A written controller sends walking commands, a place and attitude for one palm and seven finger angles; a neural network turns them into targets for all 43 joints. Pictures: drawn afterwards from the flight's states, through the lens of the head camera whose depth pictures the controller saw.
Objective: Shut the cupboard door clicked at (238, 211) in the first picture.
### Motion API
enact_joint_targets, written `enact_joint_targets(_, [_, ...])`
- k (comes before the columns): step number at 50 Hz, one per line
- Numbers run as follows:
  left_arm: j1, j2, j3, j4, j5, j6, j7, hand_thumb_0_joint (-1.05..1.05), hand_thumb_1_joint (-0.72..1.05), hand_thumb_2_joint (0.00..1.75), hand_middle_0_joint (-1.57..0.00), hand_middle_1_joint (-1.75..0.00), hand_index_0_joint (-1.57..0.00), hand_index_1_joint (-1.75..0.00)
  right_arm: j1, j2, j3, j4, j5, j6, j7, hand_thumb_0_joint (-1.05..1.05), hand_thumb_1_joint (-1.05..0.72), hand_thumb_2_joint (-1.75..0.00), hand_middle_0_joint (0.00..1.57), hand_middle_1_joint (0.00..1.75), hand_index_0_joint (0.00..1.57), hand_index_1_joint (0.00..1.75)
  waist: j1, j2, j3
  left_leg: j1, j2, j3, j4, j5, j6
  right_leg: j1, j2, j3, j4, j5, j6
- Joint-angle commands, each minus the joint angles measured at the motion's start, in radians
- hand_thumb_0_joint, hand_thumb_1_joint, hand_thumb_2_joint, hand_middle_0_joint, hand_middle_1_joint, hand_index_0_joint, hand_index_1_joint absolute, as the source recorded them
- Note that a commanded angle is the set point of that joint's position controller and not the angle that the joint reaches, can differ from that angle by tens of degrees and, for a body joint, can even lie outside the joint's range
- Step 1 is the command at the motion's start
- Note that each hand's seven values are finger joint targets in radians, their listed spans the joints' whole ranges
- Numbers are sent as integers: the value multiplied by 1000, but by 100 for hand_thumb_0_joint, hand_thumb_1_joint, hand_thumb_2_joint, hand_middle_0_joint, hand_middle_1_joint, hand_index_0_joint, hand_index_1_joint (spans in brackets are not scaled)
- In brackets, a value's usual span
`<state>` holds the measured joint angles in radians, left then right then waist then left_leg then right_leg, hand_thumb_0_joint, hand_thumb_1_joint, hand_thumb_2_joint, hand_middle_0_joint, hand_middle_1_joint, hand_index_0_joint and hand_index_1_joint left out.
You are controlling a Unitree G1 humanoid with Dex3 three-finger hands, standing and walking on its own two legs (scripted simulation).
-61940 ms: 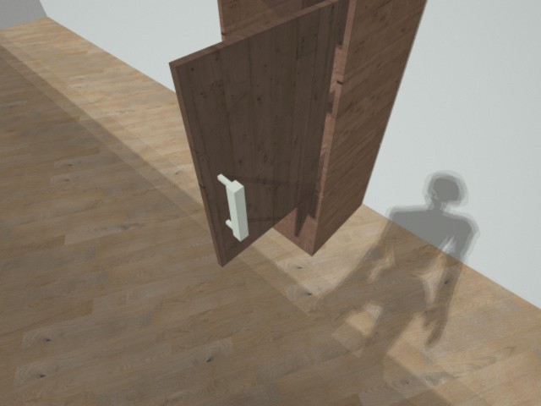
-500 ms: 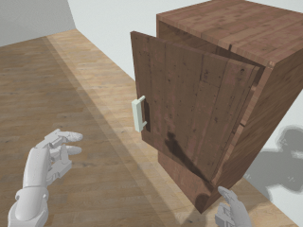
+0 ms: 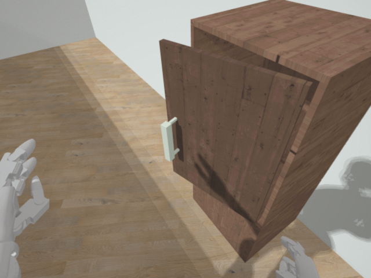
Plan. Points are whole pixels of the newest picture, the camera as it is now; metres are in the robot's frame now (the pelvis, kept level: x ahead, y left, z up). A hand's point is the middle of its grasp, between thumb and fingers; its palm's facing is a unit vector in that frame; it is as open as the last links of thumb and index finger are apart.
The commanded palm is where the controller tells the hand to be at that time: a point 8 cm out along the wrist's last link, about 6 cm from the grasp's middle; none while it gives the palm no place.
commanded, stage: draw the hand back to the body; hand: left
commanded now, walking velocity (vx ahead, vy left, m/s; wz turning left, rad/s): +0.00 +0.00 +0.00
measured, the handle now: (172, 139) +0.60 +0.13 -0.10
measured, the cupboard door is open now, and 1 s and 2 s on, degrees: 17 17 17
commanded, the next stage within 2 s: step back with the hand held close in 0.08 s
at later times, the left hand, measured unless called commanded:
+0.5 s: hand (47, 196) +0.20 +0.26 +0.15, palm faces +0.38 -0.80 -0.47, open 7.4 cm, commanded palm +0.14 +0.30 +0.17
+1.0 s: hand out of the picture +0.12 +0.29 +0.16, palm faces +0.47 -0.76 -0.46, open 7.4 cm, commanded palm +0.06 +0.32 +0.17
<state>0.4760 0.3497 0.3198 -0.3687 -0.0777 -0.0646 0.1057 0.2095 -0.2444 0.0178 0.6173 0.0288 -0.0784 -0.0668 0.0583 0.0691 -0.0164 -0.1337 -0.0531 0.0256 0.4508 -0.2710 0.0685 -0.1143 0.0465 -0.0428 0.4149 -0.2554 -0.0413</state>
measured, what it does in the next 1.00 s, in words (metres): shifts its weight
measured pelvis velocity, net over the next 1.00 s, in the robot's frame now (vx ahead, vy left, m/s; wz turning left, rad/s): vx -0.08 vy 0.02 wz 0.00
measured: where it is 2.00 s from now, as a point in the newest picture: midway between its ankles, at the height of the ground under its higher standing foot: outside the picture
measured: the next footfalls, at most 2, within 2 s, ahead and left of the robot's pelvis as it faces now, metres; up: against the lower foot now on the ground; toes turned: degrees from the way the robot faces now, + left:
left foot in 1.62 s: -0.03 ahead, +0.12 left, +0.00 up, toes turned +10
right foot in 2.00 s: -0.27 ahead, -0.07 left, +0.00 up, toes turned -5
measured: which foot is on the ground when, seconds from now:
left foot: down 0.00-1.00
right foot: down 0.00-1.00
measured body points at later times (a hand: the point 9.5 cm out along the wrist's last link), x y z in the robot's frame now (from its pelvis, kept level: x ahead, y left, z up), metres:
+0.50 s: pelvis -0.01 +0.01 -0.01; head -0.01 -0.01 +0.44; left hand +0.17 +0.30 +0.18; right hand +0.15 -0.25 -0.09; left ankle -0.01 +0.07 -0.74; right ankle -0.02 -0.09 -0.74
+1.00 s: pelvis -0.08 +0.02 -0.02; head -0.08 +0.04 +0.43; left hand +0.09 +0.33 +0.18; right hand +0.08 -0.22 -0.09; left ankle -0.01 +0.07 -0.74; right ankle -0.02 -0.10 -0.74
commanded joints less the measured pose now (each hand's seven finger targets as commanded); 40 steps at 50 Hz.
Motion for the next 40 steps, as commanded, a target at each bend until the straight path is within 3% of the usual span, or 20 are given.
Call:
enact_joint_targets(1, [-105, 220, 148, -245, -4, -79, 22, 0, 90, 90, -20, -30, -20, -30, -147, -85, -31, -161, -1, -70, -3, 0, -90, -90, 20, 30, 20, 30, 4, 51, -41, -14, 73, -57, -76, 218, -48, 8, -57, 47, -59, 161, 11])
enact_joint_targets(4, [-79, 211, 149, -221, -9, -73, 16, 0, 90, 90, -20, -30, -20, -30, -142, -89, -35, -162, -2, -68, 1, 0, -90, -90, 20, 30, 20, 30, 4, 3, -40, -13, 77, -51, -73, 247, -47, 10, -57, 47, -60, 189, 15])
enact_joint_targets(9, [-68, 196, 140, -205, -12, -71, 6, 0, 90, 90, -20, -30, -20, -30, -140, -92, -40, -165, -1, -58, 6, 0, -90, -90, 20, 30, 20, 30, 0, -26, -40, -10, 79, -45, -70, 259, -44, 7, -58, 49, -61, 205, 18])
enact_joint_targets(10, [-76, 194, 136, -211, -11, -71, 6, 0, 90, 90, -20, -30, -20, -30, -140, -91, -41, -165, -1, -55, 6, 0, -90, -90, 20, 30, 20, 30, -1, -9, -45, -5, 80, -45, -70, 253, -44, 3, -57, 47, -60, 195, 19])
enact_joint_targets(11, [-203, 311, 259, -288, 2, -117, 25, 0, 90, 90, -20, -30, -20, -30, -125, -129, -55, -201, -6, -33, -5, 0, -90, -90, 20, 30, 20, 30, -43, 10, -10, -71, 99, -90, -28, 148, -20, -43, -116, 175, -97, 223, 9])
enact_joint_targets(12, [-113, 240, 210, -199, 3, -123, 25, 0, 90, 90, -20, -30, -20, -30, -116, -118, -54, -176, -18, -19, -14, 0, -90, -90, 20, 30, 20, 30, -53, -52, -21, -58, 93, -99, 8, 110, -20, -75, -154, 203, -113, 199, -5])
enact_joint_targets(14, [-70, 209, 180, -193, 11, -136, 27, 0, 90, 90, -20, -30, -20, -30, -114, -117, -61, -178, -23, 3, -15, 0, -90, -90, 20, 30, 20, 30, -61, -74, -56, -53, 95, -99, 47, 128, -27, -89, -191, 224, -99, 239, -21])
enact_joint_targets(17, [-6, 191, 165, -211, 18, -135, 46, 0, 90, 90, -20, -30, -20, -30, -98, -117, -70, -195, -27, 36, -23, 0, -90, -90, 20, 30, 20, 30, -71, -59, -113, -55, 125, -107, 48, 261, -33, -63, -179, 196, -22, 338, -17])
enact_joint_targets(19, [13, 214, 183, -238, 18, -131, 55, 0, 90, 90, -20, -30, -20, -30, -98, -117, -70, -205, -23, 52, -30, 0, -90, -90, 20, 30, 20, 30, -71, -42, -156, -76, 144, -114, 50, 386, -40, -16, -172, 173, 39, 443, -13])
enact_joint_targets(22, [12, 263, 214, -263, 9, -141, 47, 0, 90, 90, -20, -30, -20, -30, -113, -115, -69, -221, -1, 63, -26, 0, -90, -90, 20, 30, 20, 30, -62, -67, -177, -118, 153, -107, 40, 393, -32, -1, -165, 174, 84, 482, 3])
enact_joint_targets(23, [8, 291, 239, -283, 8, -145, 48, 0, 90, 90, -20, -30, -20, -30, -119, -119, -69, -221, -3, 63, -30, 0, -90, -90, 20, 30, 20, 30, -61, -34, -181, -133, 156, -113, 38, 418, -33, 10, -165, 171, 102, 507, 2])
enact_joint_targets(26, [41, 290, 241, -302, 5, -147, 48, 0, 90, 90, -20, -30, -20, -30, -118, -120, -66, -237, -4, 70, -32, 0, -90, -90, 20, 30, 20, 30, -56, -7, -170, -176, 169, -133, 12, 432, -27, 16, -128, 155, 133, 457, 14])
enact_joint_targets(29, [69, 289, 251, -295, 5, -147, 48, 0, 90, 90, -20, -30, -20, -30, -116, -123, -65, -241, -9, 71, -31, 0, -90, -90, 20, 30, 20, 30, -52, 0, -145, -254, 186, -159, -27, 341, -17, 30, -104, 147, 143, 368, 23])
enact_joint_targets(33, [70, 288, 263, -281, 14, -159, 49, 0, 90, 90, -20, -30, -20, -30, -110, -139, -70, -243, -14, 63, -31, 0, -90, -90, 20, 30, 20, 30, -49, 15, -100, -412, 198, -189, -94, 46, 13, 72, -81, 151, 147, 229, 35])
enact_joint_targets(37, [34, 258, 244, -273, 32, -174, 52, 0, 90, 90, -20, -30, -20, -30, -93, -144, -69, -246, -13, 47, -31, 0, -90, -90, 20, 30, 20, 30, -62, 18, -55, -575, 204, -211, -143, -279, 41, 114, -69, 158, 173, 125, 39])
enact_joint_targets(40, [-11, 253, 238, -300, 48, -188, 53, 0, 90, 90, -20, -30, -20, -30, -85, -150, -70, -244, -17, 29, -33, 0, -90, -90, 20, 30, 20, 30, -63, 35, -46, -640, 224, -247, -188, -388, 54, 137, -44, 135, 221, 87, 46])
